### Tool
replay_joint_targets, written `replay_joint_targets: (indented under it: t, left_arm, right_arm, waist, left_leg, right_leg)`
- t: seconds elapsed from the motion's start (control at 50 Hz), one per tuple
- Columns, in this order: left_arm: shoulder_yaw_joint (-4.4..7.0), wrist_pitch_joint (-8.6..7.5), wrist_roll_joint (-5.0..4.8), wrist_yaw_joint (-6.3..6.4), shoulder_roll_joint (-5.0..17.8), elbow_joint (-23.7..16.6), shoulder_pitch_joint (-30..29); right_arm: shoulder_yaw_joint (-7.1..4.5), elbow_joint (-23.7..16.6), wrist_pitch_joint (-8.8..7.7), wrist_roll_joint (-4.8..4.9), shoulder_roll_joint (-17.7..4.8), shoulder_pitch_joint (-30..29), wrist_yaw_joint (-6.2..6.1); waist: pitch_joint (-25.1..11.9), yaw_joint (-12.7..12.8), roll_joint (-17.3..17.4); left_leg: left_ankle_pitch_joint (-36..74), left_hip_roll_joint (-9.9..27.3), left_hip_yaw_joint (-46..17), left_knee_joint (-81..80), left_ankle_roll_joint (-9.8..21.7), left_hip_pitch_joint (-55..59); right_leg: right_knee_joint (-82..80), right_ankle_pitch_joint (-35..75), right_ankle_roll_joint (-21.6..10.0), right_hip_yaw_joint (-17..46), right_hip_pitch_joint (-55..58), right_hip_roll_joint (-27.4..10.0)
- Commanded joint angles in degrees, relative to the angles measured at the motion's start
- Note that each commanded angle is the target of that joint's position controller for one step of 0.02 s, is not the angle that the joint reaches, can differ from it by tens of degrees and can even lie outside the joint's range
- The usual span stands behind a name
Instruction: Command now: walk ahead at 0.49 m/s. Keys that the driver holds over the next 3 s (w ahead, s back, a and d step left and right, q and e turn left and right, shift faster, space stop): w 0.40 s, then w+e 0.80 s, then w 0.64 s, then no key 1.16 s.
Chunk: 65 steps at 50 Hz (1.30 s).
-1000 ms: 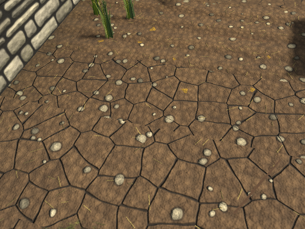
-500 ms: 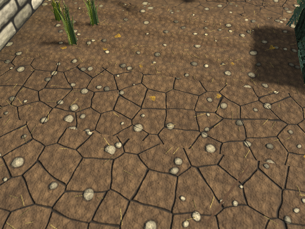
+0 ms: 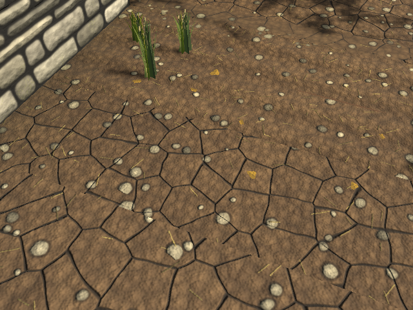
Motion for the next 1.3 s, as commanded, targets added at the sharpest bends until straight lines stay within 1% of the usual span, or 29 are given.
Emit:
replay_joint_targets:
  t: [0.02,0.08,0.12,0.14,0.16,0.18,0.22,0.28,0.38,0.52,0.58,0.62,0.64,0.66,0.74,0.84,0.88,0.92,0.94,1.0,1.02,1.08,1.14,1.16,1.2,1.22,1.24,1.26,1.3]
  left_arm:
    - [0.98,0.24,-1.23,0.75,7.26,1.89,7.93]
    - [1.08,1.19,-0.93,0.19,8.96,2.72,6.74]
    - [1.25,2.22,0.37,-1.53,10.82,2.73,3.24]
    - [0.71,2.49,1.66,-3.69,9.49,2.38,3.92]
    - [-0.99,2.64,1.29,-4.38,1.16,4.68,17.3]
    - [0.7,2.27,-1.27,-5.27,8.12,-2.06,2.6]
    - [1.0,0.91,-2.38,-3.84,8.71,-9.76,-14.67]
    - [1.75,1.54,0.34,-0.78,6.86,-7.33,-15.13]
    - [-0.75,4.18,-1.02,-1.86,3.15,-9.27,-19.71]
    - [2.53,3.29,-1.45,-1.83,10.3,-12.66,-33.55]
    - [6.15,1.08,-3.46,-0.95,16.9,-10.2,-22.24]
    - [6.14,1.32,-2.79,-0.39,17.45,-4.88,3.72]
    - [6.6,0.46,-1.62,-0.2,15.76,-1.98,6.85]
    - [6.54,-0.48,-2.19,-0.15,16.03,-2.68,-0.66]
    - [2.72,-1.03,-2.51,-0.76,6.35,-6.22,-19.08]
    - [4.39,-1.21,-1.75,-2.41,11.74,-5.08,-14.12]
    - [4.05,-1.16,0.07,-1.84,10.0,-4.53,-10.51]
    - [4.14,-1.4,0.04,-1.25,9.81,-4.21,-5.73]
    - [3.78,-1.73,1.34,0.06,7.11,0.2,1.59]
    - [3.71,-0.54,-1.68,3.46,3.9,5.52,18.47]
    - [2.24,0.12,-2.21,2.91,0.51,2.6,13.91]
    - [3.08,1.39,0.79,-2.61,9.92,-2.5,-1.12]
    - [3.12,1.08,-2.75,-1.76,11.01,-2.22,-0.69]
    - [3.8,2.71,-9.95,2.1,7.04,-2.62,-3.38]
    - [2.26,2.99,-8.81,2.46,-0.14,-0.43,5.81]
    - [2.07,2.49,-10.61,3.22,1.64,-2.49,11.65]
    - [2.08,2.32,-11.32,4.06,3.41,-6.27,7.36]
    - [3.29,3.76,-9.93,5.59,5.75,-8.87,-6.48]
    - [2.51,5.41,-8.22,5.87,2.49,-12.77,-12.21]
  right_arm:
    - [-0.84,-4.74,-0.47,0.44,-4.48,-11.86,-0.56]
    - [-1.6,-1.5,0.02,0.46,-6.34,-7.97,-1.19]
    - [-3.83,6.74,-0.8,1.76,-10.38,13.62,-1.89]
    - [-5.87,11.26,-1.02,2.11,-13.15,32.8,-2.45]
    - [-6.76,11.58,-1.14,2.01,-14.73,40.08,-0.74]
    - [-6.86,14.86,-0.62,0.61,-13.56,44.86,0.46]
    - [-6.48,9.8,-0.74,1.54,-11.65,24.67,-0.84]
    - [-2.74,6.16,-2.47,1.83,-1.7,12.37,-1.19]
    - [-5.9,8.21,-4.34,1.71,-9.38,13.78,0.1]
    - [-5.73,12.2,-2.96,0.53,-8.36,21.85,-1.23]
    - [-6.75,10.53,-3.3,0.7,-11.59,19.38,-1.32]
    - [-3.26,11.24,-3.84,-0.85,-3.05,28.32,1.3]
    - [-4.22,8.39,-3.52,1.89,-6.06,13.24,1.57]
    - [-4.51,6.84,-3.69,2.66,-7.59,7.78,-0.15]
    - [-2.66,5.39,-2.14,-0.79,-3.64,8.87,-4.11]
    - [-1.23,0.47,-0.82,1.02,-1.4,2.65,-3.58]
    - [-1.26,1.07,-0.86,-0.33,-2.49,7.91,-1.93]
    - [-2.04,-2.25,-1.36,-0.15,-5.36,3.41,-2.38]
    - [-1.56,-4.03,-1.53,0.64,-4.89,-2.97,-2.78]
    - [-1.07,-5.17,-2.85,-0.24,-2.46,-14.98,-2.54]
    - [-0.4,-4.99,-2.91,-0.27,-0.64,-16.28,-1.9]
    - [0.07,-4.92,-1.83,1.22,-0.52,-6.77,-0.51]
    - [-1.75,0.28,-1.21,1.36,-5.88,6.03,-1.33]
    - [-6.72,-0.22,-2.6,11.07,-10.85,9.06,-4.38]
    - [-6.15,5.6,-3.67,7.28,-10.51,29.11,-4.98]
    - [-7.47,8.18,-3.12,7.02,-13.59,33.16,-3.67]
    - [-8.86,9.66,-1.99,8.49,-15.9,31.35,-2.94]
    - [-5.73,9.39,-0.82,8.35,-3.1,25.82,-3.47]
    - [-5.21,10.74,-2.29,6.81,-5.18,18.18,-4.11]
  waist:
    - [11.48,2.6,-3.34]
    - [9.64,0.5,-2.47]
    - [5.19,-8.57,1.32]
    - [-6.47,-15.88,7.09]
    - [-27.65,-13.0,16.52]
    - [-24.9,-20.27,6.95]
    - [-4.01,-14.85,-5.09]
    - [5.52,-4.16,-1.22]
    - [2.29,-4.81,-1.89]
    - [4.39,-9.16,-0.25]
    - [-1.15,-3.85,-2.58]
    - [-23.18,1.74,-15.5]
    - [-8.47,6.84,-9.15]
    - [0.7,3.7,-6.02]
    - [0.75,-8.51,-3.17]
    - [2.1,-6.07,-4.37]
    - [0.94,-7.27,-4.84]
    - [1.64,-5.21,-5.32]
    - [3.45,-0.3,-4.63]
    - [4.81,9.84,-6.28]
    - [4.11,9.12,-2.66]
    - [7.27,-1.76,-5.55]
    - [9.08,-8.11,-0.02]
    - [2.72,-9.33,-3.22]
    - [-15.05,-12.71,5.47]
    - [-22.74,-11.73,14.75]
    - [-22.35,-11.47,15.26]
    - [-8.02,-11.83,-1.54]
    - [1.16,-6.97,-3.39]
  left_leg:
    - [-4.21,0.29,1.04,-8.35,-0.46,-5.91]
    - [-5.7,0.35,2.39,-13.23,0.53,9.21]
    - [3.8,0.52,3.35,-17.87,2.46,35.19]
    - [11.67,1.98,4.42,-7.05,8.06,63.96]
    - [45.05,15.62,-10.37,14.26,25.27,91.9]
    - [29.31,18.89,-22.01,7.5,25.86,93.98]
    - [-12.6,17.58,-18.8,-9.64,19.08,61.29]
    - [-6.34,11.76,-10.27,-23.83,18.76,20.51]
    - [-7.1,8.59,-4.62,-23.97,16.05,18.03]
    - [-12.12,8.55,3.0,-18.09,8.62,34.8]
    - [2.04,2.94,10.82,0.96,3.11,26.18]
    - [-59.56,-10.78,6.17,38.5,-3.51,-4.18]
    - [-58.18,-8.69,-2.73,45.21,-0.13,-16.08]
    - [-52.11,-5.38,-4.22,46.86,0.7,-17.2]
    - [-44.21,1.42,-5.89,32.58,0.39,3.98]
    - [-29.46,-2.14,2.26,15.74,-4.11,16.33]
    - [-22.14,-2.12,2.03,26.32,-3.61,17.47]
    - [-30.86,-3.26,1.65,24.57,-3.62,9.39]
    - [-24.47,0.74,-10.41,18.0,-4.57,-12.43]
    - [-22.12,-0.57,-8.73,4.34,-5.39,-40.55]
    - [-9.07,-0.79,-5.41,-5.48,-3.42,-24.69]
    - [4.02,-2.58,2.54,4.11,-2.99,28.23]
    - [-2.08,-2.65,2.26,-13.62,-3.65,39.32]
    - [0.9,0.49,-5.69,-18.57,-1.2,35.77]
    - [36.65,13.72,-8.54,9.08,3.28,72.58]
    - [28.67,22.89,-22.05,8.27,9.85,78.82]
    - [-9.83,27.32,-33.61,-3.98,16.82,73.44]
    - [-27.69,19.21,-25.14,-13.46,12.26,59.22]
    - [-32.61,22.88,-29.21,-19.43,16.18,36.14]
  right_leg:
    - [-6.14,24.79,-9.36,16.61,1.44,-14.25]
    - [0.5,33.04,-7.03,14.92,0.07,-11.62]
    - [18.97,42.96,-3.83,11.06,-8.19,-8.87]
    - [35.99,42.29,0.26,6.57,-22.57,-4.9]
    - [63.25,-4.15,5.57,7.86,-35.38,1.44]
    - [74.62,-8.12,6.97,9.3,-51.94,4.07]
    - [58.89,6.03,2.94,8.6,-59.38,-7.39]
    - [19.03,24.15,0.83,9.14,-32.28,-14.81]
    - [-1.59,37.97,1.31,5.55,-23.79,-11.95]
    - [-4.37,40.19,-1.71,2.14,-26.65,-7.48]
    - [-3.11,41.79,-5.62,-0.37,-1.0,-1.46]
    - [-16.5,28.35,-24.0,43.23,39.92,-22.13]
    - [-22.56,15.02,-16.69,43.9,31.35,-19.85]
    - [-23.02,13.32,-14.15,39.8,17.48,-18.75]
    - [-28.99,21.23,-14.39,31.27,-14.18,-15.36]
    - [-28.62,27.14,-11.94,19.05,-27.77,-7.49]
    - [-19.47,31.05,-12.32,20.05,-30.11,-7.46]
    - [-13.24,36.01,-13.41,25.55,-19.57,-9.05]
    - [-7.0,28.68,-12.66,33.09,2.22,-12.43]
    - [4.96,23.84,-12.16,38.93,28.41,-10.89]
    - [4.66,19.6,-11.13,33.46,10.91,-6.91]
    - [-0.4,3.92,-10.2,30.44,-44.88,-2.13]
    - [15.69,5.54,-6.09,32.07,-34.03,1.33]
    - [25.9,24.94,-3.93,29.12,-22.85,1.43]
    - [67.37,-14.74,-0.11,21.06,-48.12,5.29]
    - [84.8,-10.73,2.72,18.63,-58.57,2.26]
    - [87.31,-3.65,4.3,12.85,-65.88,-2.02]
    - [85.97,5.22,4.13,5.75,-69.7,-3.52]
    - [81.2,12.98,3.92,8.02,-63.31,-8.18]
